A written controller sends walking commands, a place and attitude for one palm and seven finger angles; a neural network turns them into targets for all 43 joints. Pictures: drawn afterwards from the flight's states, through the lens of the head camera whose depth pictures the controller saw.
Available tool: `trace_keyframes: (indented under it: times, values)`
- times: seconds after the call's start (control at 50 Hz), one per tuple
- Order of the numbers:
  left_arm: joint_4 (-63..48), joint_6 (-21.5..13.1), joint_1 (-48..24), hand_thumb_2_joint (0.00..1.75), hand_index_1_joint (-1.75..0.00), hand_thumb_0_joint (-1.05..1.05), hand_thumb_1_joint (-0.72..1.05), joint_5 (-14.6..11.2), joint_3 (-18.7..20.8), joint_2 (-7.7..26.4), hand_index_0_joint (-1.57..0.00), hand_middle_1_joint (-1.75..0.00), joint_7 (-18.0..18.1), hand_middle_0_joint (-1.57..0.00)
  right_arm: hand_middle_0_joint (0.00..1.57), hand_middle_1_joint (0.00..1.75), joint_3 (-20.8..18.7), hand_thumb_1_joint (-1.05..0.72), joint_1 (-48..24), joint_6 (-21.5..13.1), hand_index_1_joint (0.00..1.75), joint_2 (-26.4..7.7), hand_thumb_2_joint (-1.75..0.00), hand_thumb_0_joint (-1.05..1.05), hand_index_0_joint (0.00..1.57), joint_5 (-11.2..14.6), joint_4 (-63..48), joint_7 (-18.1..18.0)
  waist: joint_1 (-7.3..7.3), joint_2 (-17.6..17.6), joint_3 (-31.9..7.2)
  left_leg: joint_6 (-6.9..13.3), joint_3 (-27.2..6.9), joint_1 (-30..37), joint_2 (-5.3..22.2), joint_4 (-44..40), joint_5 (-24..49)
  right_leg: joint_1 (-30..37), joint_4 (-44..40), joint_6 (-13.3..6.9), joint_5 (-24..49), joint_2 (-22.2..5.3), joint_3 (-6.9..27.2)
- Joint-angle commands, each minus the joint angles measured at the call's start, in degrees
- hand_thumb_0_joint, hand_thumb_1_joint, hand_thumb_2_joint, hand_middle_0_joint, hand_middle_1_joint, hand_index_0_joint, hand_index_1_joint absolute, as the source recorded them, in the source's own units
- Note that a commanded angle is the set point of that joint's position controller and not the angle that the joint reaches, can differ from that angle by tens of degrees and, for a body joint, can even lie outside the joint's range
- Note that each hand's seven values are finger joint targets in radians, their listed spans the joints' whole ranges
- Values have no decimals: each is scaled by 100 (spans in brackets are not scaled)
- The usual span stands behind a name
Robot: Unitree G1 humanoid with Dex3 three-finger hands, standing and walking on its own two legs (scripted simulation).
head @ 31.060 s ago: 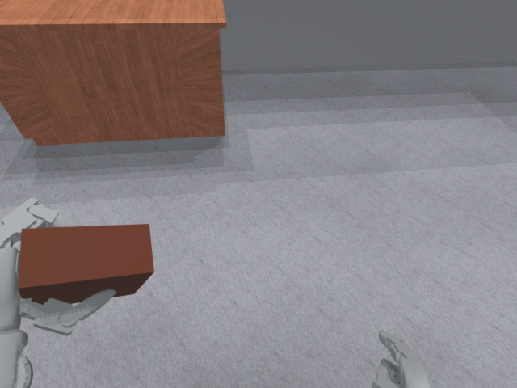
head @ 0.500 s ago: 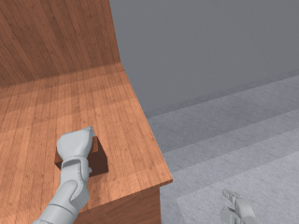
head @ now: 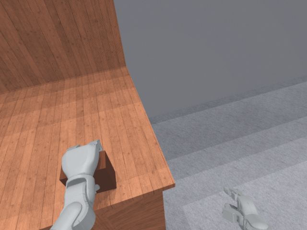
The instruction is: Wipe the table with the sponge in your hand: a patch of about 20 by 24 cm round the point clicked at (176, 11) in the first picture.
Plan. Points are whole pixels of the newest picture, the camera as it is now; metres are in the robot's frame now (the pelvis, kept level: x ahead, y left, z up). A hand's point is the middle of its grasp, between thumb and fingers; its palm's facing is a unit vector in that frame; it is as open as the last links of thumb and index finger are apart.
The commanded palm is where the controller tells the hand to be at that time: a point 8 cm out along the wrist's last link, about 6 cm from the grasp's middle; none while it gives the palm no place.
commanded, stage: slide across to the third lane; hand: left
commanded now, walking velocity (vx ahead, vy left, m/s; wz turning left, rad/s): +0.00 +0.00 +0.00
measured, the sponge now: (92, 178) +0.26 +0.22 -0.02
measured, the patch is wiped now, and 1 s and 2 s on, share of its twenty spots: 0.75 0.85 1.00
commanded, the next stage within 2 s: wipe forward along the third lane in 0.54 s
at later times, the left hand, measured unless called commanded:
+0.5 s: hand (107, 165) +0.27 +0.17 +0.04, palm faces -0.02 -0.07 -1.00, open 10.0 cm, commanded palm +0.25 +0.15 +0.09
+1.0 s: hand (116, 156) +0.30 +0.15 +0.03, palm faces -0.04 -0.07 -1.00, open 10.0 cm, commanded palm +0.29 +0.15 +0.07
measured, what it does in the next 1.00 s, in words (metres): stands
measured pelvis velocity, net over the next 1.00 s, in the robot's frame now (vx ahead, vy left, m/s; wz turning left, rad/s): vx -0.03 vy -0.02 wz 0.01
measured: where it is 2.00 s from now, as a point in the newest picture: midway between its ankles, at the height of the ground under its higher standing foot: outside the picture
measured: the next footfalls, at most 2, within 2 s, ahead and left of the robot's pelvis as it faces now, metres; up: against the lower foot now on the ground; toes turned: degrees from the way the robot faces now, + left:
none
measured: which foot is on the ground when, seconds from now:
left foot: down 0.00-1.00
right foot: down 0.00-1.00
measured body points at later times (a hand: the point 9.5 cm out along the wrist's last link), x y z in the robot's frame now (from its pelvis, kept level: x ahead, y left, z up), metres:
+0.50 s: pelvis -0.02 -0.01 +0.00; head -0.04 -0.06 +0.45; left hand +0.27 +0.17 +0.09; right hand +0.20 -0.22 -0.10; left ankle +0.00 +0.12 -0.73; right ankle -0.04 -0.10 -0.73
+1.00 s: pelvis -0.03 -0.02 +0.00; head -0.04 -0.06 +0.45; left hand +0.30 +0.15 +0.09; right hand +0.18 -0.25 -0.11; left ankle +0.00 +0.12 -0.73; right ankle -0.04 -0.10 -0.73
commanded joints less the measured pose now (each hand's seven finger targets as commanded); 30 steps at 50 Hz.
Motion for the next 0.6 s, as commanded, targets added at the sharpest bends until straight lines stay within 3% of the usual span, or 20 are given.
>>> trace_keyframes:
  times: [0.0,0.02,0.04,0.12,0.16,0.22,0.24,0.32,0.34,0.42,0.44,0.52,0.58]
  values:
    - [-636,-26,-909,130,-160,0,10,-210,-144,81,-120,-160,-198,-120,20,30,-242,-90,-1202,-300,30,-563,-90,0,20,17,-952,-37,-144,-774,-732,263,-83,517,-143,-290,1522,118,-361,-183,2400,121,156]
    - [-669,-28,-982,130,-160,0,10,-187,21,261,-120,-160,-210,-120,20,30,-257,-90,-1184,-301,30,-594,-90,0,20,5,-937,-46,-125,-806,-741,253,-115,521,-133,-322,1508,126,-373,-205,2348,151,232]
    - [-737,-43,-1082,130,-160,0,10,-226,-260,-1,-120,-160,-246,-120,20,30,-240,-90,-1228,-303,30,-547,-90,0,20,12,-974,-58,-175,-746,-754,281,-83,560,-149,-318,1474,138,-388,-179,2319,115,174]
    - [-691,-116,-1562,130,-160,0,10,-220,-186,149,-120,-160,-310,-120,20,30,-240,-90,-1234,-308,30,-569,-90,0,20,2,-918,-101,-196,-749,-669,284,-108,575,-135,-417,1253,38,-505,-180,1963,132,211]
    - [-534,-164,-1623,130,-160,0,10,-225,-380,-70,-120,-160,-322,-120,20,30,-233,-90,-1232,-338,30,-535,-90,0,20,9,-917,-104,-203,-762,-561,297,-96,562,-148,-406,1181,-48,-516,-172,1849,125,142]
    - [-305,-227,-1842,130,-160,0,10,-190,-190,64,-120,-160,-285,-120,20,30,-255,-90,-1188,-353,30,-568,-90,0,20,5,-819,-119,-193,-901,-609,265,-104,523,-129,-457,1084,-49,-539,-188,1712,151,195]
    - [-335,-253,-1900,130,-160,0,10,-209,-448,-197,-120,-160,-278,-120,20,30,-249,-90,-1200,-360,30,-541,-90,0,20,1,-855,-119,-217,-877,-646,281,-86,553,-134,-450,1055,-71,-535,-167,1653,136,132]
    - [-86,-280,-2185,130,-160,0,10,-167,-464,-248,-120,-160,-198,-120,20,30,-280,-90,-1218,-367,30,-548,-90,0,20,10,-766,-100,-212,-817,-653,253,-102,549,-113,-479,981,-170,-564,-198,1479,158,150]
    - [-47,-290,-2294,130,-160,0,10,-193,-633,-422,-120,-160,-172,-120,20,30,-277,-90,-1196,-374,30,-528,-90,0,20,14,-771,-98,-237,-833,-686,262,-78,552,-122,-461,935,-175,-550,-179,1431,140,103]
    - [300,-226,-2660,130,-160,0,10,-190,-594,-412,-120,-160,-90,-120,20,30,-278,-90,-1228,-379,30,-543,-90,0,20,23,-667,-95,-227,-861,-648,239,-94,503,-111,-503,798,-272,-604,-200,1224,161,123]
    - [387,-219,-2767,130,-160,0,10,-214,-732,-566,-120,-160,-66,-120,20,30,-277,-90,-1218,-386,30,-516,-90,0,20,37,-662,-101,-256,-914,-639,245,-68,504,-112,-489,733,-300,-600,-174,1149,140,79]
    - [657,-146,-2806,130,-160,0,10,-267,-625,-543,-120,-160,0,-120,20,30,-286,-90,-1250,-372,30,-530,-90,0,20,22,-602,-74,-186,-1037,-786,231,-56,459,-127,-460,867,-169,-595,-181,1432,129,115]
    - [897,-105,-3125,130,-160,0,10,-291,-759,-706,-120,-160,47,-120,20,30,-273,-90,-1241,-375,30,-511,-90,0,20,43,-549,-73,-236,-1076,-745,226,-14,425,-130,-434,786,-239,-594,-155,1392,102,100]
